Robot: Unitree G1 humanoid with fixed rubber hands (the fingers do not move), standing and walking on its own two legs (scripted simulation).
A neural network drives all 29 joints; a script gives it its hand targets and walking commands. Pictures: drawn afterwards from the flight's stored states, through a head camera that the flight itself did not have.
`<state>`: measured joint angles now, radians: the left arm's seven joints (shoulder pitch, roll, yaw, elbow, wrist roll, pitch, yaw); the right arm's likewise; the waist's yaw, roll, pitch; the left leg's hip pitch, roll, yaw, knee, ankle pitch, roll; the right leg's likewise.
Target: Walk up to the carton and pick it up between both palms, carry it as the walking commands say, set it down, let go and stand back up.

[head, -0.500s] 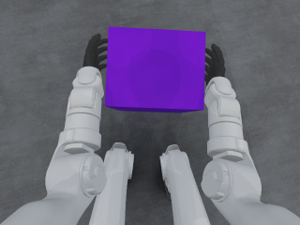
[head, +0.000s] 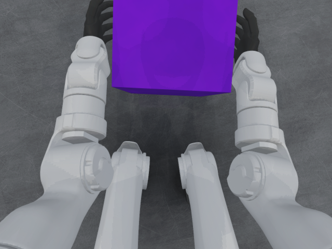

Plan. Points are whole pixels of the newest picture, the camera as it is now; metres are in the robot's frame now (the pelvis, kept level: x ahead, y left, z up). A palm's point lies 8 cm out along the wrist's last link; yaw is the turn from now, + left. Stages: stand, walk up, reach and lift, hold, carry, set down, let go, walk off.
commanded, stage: set down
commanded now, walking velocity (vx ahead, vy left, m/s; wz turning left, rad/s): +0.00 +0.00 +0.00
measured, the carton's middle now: (170, 56) +0.51 +0.00 -0.18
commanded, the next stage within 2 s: none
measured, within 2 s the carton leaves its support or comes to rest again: rests again in 1.52 s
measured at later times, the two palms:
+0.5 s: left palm (107, 43) +0.54 +0.15 -0.20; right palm (229, 53) +0.53 -0.15 -0.20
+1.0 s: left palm (109, 46) +0.55 +0.16 -0.23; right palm (224, 56) +0.54 -0.15 -0.23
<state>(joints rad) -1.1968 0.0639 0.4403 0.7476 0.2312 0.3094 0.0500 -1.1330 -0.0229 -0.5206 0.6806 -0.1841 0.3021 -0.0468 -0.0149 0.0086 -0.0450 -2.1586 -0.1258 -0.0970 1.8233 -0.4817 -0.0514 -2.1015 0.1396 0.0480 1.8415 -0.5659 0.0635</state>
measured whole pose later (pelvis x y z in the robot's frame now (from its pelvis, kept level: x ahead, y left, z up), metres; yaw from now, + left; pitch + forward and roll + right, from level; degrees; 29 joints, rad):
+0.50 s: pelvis +0.00 +0.00 -0.06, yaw -1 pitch +45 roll -3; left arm -1.34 0.15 0.39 0.81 0.17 0.28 0.07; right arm -1.28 -0.10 -0.46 0.76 -0.12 0.27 -0.09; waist -0.01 0.00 0.13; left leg -2.28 -0.13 -0.09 2.03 -0.53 -0.06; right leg -2.22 0.16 0.04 2.04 -0.62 0.07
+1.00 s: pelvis +0.00 +0.00 -0.08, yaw +0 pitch +41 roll -1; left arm -1.37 0.21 0.35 0.91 0.09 0.23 0.08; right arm -1.34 -0.14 -0.36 0.87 -0.04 0.23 -0.14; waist -0.01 -0.01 0.23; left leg -2.27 -0.11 -0.06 2.14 -0.57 -0.06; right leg -2.23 0.17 0.03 2.16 -0.64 0.06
